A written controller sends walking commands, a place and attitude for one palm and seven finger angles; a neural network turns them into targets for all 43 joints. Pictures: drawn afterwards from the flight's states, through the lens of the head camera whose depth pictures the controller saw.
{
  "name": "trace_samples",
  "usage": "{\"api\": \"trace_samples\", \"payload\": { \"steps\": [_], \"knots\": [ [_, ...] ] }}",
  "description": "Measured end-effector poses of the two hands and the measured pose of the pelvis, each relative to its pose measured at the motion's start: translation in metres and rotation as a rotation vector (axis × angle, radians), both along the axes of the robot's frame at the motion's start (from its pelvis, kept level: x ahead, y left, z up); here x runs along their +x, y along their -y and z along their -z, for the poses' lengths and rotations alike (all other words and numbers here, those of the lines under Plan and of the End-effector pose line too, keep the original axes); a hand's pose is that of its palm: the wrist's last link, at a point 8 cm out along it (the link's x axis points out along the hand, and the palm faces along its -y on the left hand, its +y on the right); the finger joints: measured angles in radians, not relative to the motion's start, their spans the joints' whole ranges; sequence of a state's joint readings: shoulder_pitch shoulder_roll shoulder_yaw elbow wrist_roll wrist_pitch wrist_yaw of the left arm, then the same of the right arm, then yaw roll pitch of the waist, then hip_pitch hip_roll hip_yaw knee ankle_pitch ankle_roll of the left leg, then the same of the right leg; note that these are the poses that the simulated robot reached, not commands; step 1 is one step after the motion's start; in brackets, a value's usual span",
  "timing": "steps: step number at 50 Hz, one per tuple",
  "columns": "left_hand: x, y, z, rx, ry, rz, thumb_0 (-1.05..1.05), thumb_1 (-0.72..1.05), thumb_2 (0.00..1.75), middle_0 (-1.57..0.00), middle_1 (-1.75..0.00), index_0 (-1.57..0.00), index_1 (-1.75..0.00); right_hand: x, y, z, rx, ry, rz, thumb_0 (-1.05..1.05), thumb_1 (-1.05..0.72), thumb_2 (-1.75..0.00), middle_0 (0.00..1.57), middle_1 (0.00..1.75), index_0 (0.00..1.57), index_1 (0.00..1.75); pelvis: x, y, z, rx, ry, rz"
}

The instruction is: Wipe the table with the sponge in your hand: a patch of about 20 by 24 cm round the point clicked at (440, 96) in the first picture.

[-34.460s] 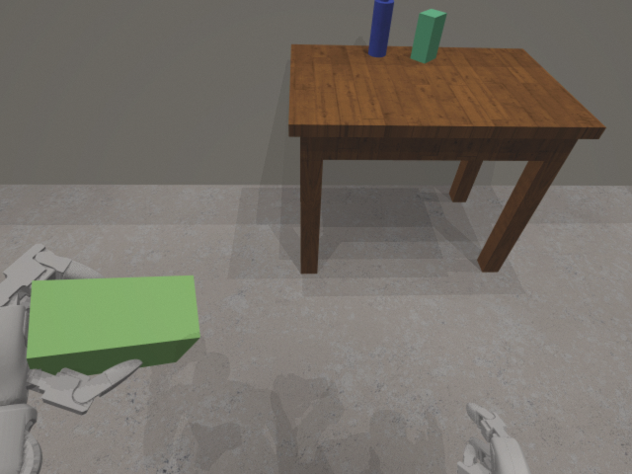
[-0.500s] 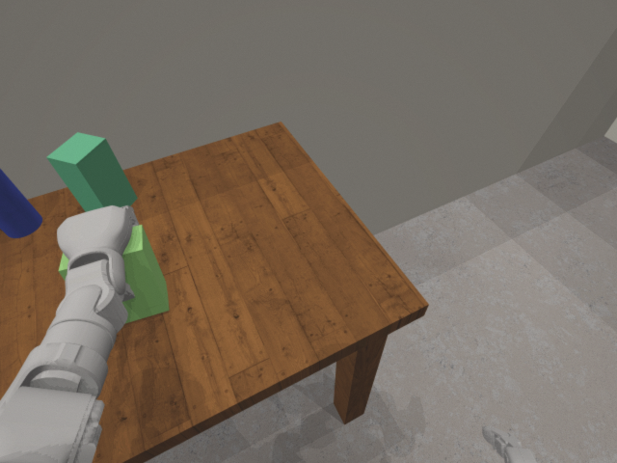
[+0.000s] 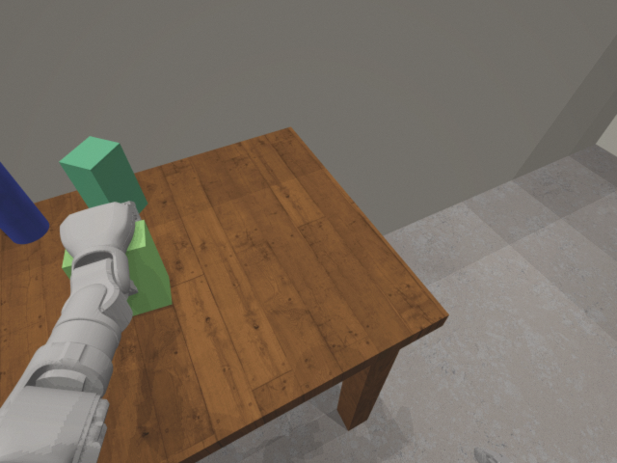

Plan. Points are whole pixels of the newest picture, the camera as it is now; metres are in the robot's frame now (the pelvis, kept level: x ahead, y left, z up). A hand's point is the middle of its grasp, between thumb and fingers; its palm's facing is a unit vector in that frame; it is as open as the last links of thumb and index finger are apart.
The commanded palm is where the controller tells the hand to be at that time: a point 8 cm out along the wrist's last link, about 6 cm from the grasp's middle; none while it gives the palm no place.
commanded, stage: slide back across to the first lane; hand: left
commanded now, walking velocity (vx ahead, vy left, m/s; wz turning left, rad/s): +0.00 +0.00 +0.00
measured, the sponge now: (128, 282) +0.38 +0.30 -0.02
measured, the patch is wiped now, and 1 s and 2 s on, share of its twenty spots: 1.00 1.00 1.00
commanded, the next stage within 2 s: wipe back along the first lane in 0.34 s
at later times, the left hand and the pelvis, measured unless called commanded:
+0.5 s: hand (69, 273) +0.36 +0.35 +0.04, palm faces -0.05 -0.07 -1.00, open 10.5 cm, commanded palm +0.32 +0.34 +0.08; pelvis +0.03 +0.02 +0.00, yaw +1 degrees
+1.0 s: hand (68, 299) +0.32 +0.34 +0.04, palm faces -0.01 -0.05 -1.00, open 10.5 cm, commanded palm +0.27 +0.32 +0.07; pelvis +0.02 +0.02 +0.00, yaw +1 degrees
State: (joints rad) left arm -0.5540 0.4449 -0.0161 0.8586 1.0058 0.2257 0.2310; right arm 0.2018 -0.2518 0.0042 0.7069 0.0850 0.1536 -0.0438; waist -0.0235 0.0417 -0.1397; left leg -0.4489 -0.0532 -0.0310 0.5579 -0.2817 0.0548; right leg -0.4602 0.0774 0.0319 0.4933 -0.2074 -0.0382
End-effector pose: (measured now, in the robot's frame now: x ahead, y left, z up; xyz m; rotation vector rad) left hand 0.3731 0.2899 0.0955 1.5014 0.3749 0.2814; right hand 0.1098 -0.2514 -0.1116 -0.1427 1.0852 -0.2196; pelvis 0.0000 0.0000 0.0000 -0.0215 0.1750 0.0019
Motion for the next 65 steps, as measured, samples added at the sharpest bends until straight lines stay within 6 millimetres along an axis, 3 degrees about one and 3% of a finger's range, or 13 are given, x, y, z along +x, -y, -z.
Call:
{"api": "trace_samples", "payload": {
  "steps": [17,23,44,65],
  "knots": [
    [-0.022,-0.037,0.000,-0.010,0.006,-0.038,0.01,-0.55,1.06,-0.66,-1.34,-0.70,-1.32,0.074,-0.025,-0.022,-0.008,0.122,-0.096,0.01,-0.91,-0.90,0.20,0.30,0.20,0.30,0.022,-0.017,-0.004,-0.010,0.036,-0.011],
    [-0.032,-0.051,0.000,-0.010,0.000,-0.054,0.00,-0.55,1.06,-0.66,-1.35,-0.70,-1.33,0.092,-0.033,-0.025,-0.006,0.140,-0.132,0.00,-0.91,-0.90,0.20,0.30,0.20,0.30,0.027,-0.020,-0.005,-0.013,0.042,-0.021],
    [-0.068,-0.044,0.004,0.001,0.046,-0.072,-0.01,-0.52,1.06,-0.62,-1.39,-0.66,-1.37,0.091,-0.044,-0.019,0.023,0.142,-0.156,0.01,-0.91,-0.90,0.20,0.30,0.20,0.30,0.025,-0.024,-0.003,-0.014,0.063,-0.026],
    [-0.101,-0.026,0.004,-0.009,0.048,-0.075,-0.01,-0.51,1.06,-0.61,-1.40,-0.65,-1.38,0.111,-0.049,-0.028,0.049,0.229,-0.188,0.01,-0.91,-0.90,0.20,0.30,0.20,0.30,0.025,-0.018,-0.004,-0.006,0.096,-0.018]
  ]
}}
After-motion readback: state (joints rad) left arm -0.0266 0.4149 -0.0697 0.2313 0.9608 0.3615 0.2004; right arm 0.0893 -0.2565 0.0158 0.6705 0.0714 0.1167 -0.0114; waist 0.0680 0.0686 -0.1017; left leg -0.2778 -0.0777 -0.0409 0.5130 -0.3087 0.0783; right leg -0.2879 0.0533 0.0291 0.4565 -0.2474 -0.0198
